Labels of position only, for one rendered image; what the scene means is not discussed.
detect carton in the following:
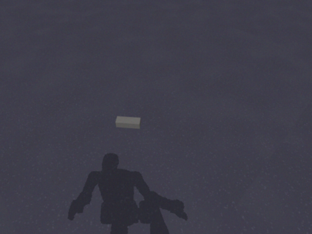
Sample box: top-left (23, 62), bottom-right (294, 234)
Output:
top-left (115, 116), bottom-right (141, 129)

